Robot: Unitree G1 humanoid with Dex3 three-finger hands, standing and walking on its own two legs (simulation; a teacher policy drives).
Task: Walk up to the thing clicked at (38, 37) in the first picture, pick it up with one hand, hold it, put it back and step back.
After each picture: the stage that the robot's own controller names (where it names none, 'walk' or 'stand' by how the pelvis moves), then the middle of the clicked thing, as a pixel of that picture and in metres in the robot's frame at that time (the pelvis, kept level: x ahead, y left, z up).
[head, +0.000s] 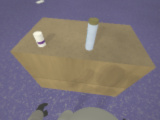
stand; (39, 39) +0.56 +0.46 +0.08
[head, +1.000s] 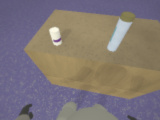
walk; (56, 36) +0.55 +0.27 +0.10
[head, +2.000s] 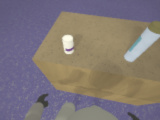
stand; (68, 45) +0.46 +0.17 +0.11
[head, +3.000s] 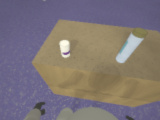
stand; (65, 49) +0.47 +0.21 +0.08
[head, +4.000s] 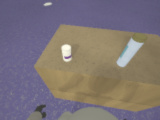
stand; (66, 53) +0.46 +0.19 +0.07
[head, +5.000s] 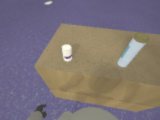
stand; (67, 53) +0.45 +0.19 +0.07
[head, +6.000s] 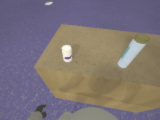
stand; (67, 53) +0.45 +0.19 +0.07
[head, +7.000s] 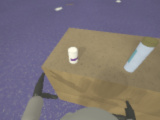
rise first; (73, 55) +0.45 +0.17 +0.08
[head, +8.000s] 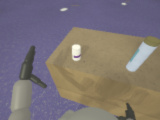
go down; (76, 52) +0.48 +0.15 +0.08
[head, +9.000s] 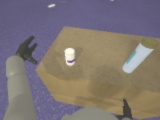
go down; (70, 57) +0.43 +0.15 +0.08
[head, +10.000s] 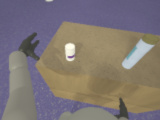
close in; (70, 52) +0.46 +0.15 +0.09
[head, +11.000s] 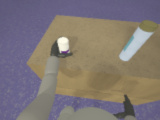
close; (63, 47) +0.46 +0.17 +0.12
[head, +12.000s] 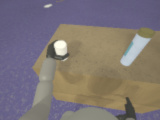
lift; (61, 51) +0.39 +0.18 +0.18
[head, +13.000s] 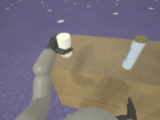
lift; (65, 45) +0.33 +0.16 +0.29
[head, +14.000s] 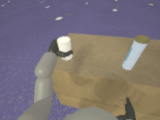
hold; (65, 48) +0.34 +0.16 +0.26
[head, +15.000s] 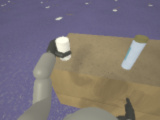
hold; (63, 49) +0.33 +0.17 +0.26
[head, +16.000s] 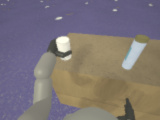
crouch; (64, 48) +0.33 +0.16 +0.26
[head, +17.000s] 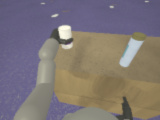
crouch; (66, 37) +0.41 +0.16 +0.28
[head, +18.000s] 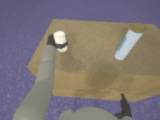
lower; (60, 41) +0.48 +0.17 +0.16
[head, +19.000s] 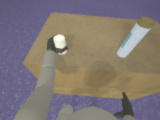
lower; (60, 45) +0.47 +0.18 +0.12
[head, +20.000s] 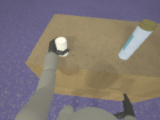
lower; (62, 47) +0.46 +0.18 +0.12
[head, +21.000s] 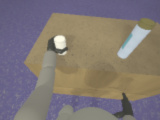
lower; (60, 45) +0.47 +0.18 +0.12
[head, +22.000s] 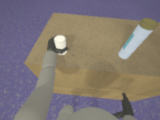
rest; (61, 45) +0.47 +0.18 +0.12
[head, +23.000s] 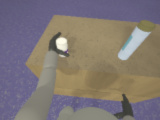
withdraw; (62, 47) +0.46 +0.17 +0.11
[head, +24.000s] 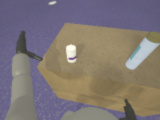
sink last; (71, 54) +0.44 +0.15 +0.10
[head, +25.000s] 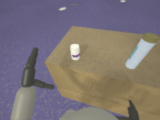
stand; (75, 52) +0.48 +0.17 +0.09
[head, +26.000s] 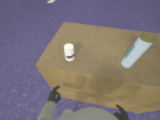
stand; (69, 52) +0.45 +0.17 +0.09
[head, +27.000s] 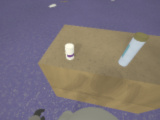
stand; (69, 51) +0.48 +0.18 +0.08
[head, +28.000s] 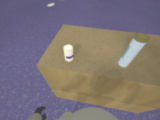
stand; (68, 53) +0.46 +0.18 +0.07
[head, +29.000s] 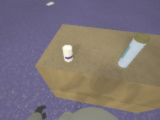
stand; (67, 53) +0.45 +0.19 +0.07
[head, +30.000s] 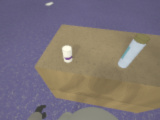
stand; (67, 54) +0.45 +0.19 +0.07
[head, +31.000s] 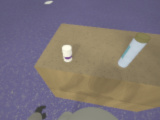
stand; (67, 53) +0.45 +0.19 +0.07
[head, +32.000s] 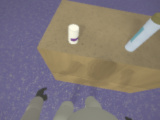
walk; (73, 34) +0.54 +0.15 +0.09
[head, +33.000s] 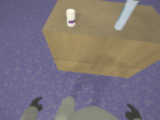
walk; (70, 18) +0.74 +0.24 +0.10
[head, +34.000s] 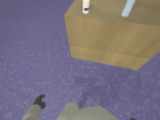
stand; (85, 6) +1.06 +0.16 +0.10
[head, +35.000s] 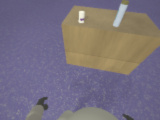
stand; (81, 17) +1.05 +0.18 +0.08
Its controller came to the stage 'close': yes
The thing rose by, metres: 0.22
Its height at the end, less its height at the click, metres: +0.00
